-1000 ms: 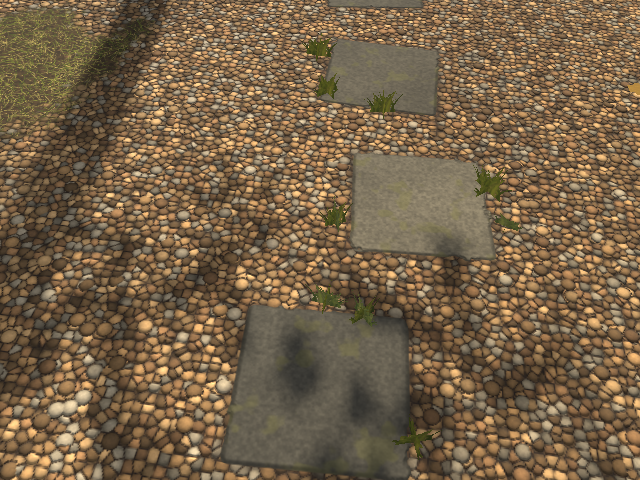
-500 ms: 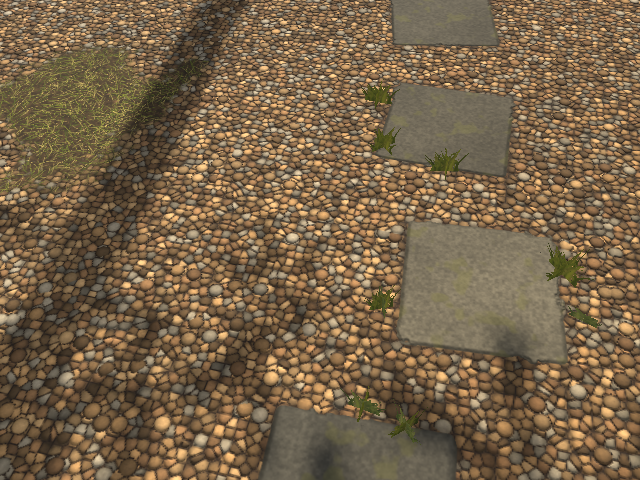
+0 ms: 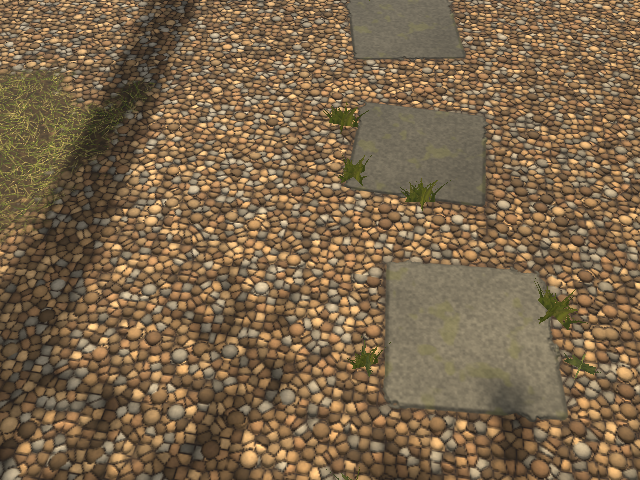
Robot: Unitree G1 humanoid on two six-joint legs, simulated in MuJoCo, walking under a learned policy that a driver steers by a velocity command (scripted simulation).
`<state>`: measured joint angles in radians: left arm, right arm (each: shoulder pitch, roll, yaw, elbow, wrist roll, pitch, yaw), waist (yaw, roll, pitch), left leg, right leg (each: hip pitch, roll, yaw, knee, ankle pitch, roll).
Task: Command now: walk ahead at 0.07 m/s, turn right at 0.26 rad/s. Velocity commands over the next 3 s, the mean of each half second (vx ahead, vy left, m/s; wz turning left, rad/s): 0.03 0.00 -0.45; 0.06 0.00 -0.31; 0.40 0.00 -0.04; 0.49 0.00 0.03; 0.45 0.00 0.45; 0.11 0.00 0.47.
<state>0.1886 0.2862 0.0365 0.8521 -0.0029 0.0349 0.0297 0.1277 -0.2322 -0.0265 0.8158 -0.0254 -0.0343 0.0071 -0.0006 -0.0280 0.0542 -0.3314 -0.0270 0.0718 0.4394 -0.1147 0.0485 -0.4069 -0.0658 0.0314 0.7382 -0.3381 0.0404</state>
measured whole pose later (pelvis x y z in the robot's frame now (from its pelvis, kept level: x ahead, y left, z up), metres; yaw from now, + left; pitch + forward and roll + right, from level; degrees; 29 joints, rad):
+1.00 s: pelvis +0.04 -0.03 +0.01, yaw -24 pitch +0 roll +1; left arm 0.24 0.25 0.05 0.77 0.00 0.00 0.02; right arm 0.18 -0.31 -0.06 0.89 0.02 -0.02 0.01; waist -0.01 0.03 0.02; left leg -0.39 0.04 0.04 0.90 -0.45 0.00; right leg -0.16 0.01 0.03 0.41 -0.26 -0.04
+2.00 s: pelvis +0.48 -0.20 +0.00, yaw -22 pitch +0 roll -1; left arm 0.21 0.26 0.05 0.79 0.01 -0.09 -0.03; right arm 0.27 -0.30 -0.04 0.89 0.03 -0.07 0.00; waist 0.00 0.04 0.06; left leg -0.45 0.07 -0.06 1.17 -0.33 0.04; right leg -0.26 0.06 -0.09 0.40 -0.14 -0.07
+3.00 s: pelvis +0.90 -0.29 +0.00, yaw +8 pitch +2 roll +0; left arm 0.13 0.26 0.04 0.73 0.01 -0.03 0.01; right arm 0.16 -0.32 -0.07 0.67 0.01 0.05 -0.04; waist 0.01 0.03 0.04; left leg -0.43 -0.10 -0.14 1.06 -0.55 -0.07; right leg -0.35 0.01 0.04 0.48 -0.16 -0.01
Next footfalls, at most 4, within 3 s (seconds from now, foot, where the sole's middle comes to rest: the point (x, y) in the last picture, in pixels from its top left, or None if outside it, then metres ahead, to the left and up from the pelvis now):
0.10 right None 0.07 -0.13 -0.77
0.48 left None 0.11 0.10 -0.77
0.88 right None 0.01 -0.14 -0.77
1.30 left None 0.29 0.03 -0.77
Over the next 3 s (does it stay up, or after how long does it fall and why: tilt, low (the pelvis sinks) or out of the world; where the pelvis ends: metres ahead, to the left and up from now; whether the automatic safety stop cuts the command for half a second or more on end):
stays up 0.90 -0.29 0.00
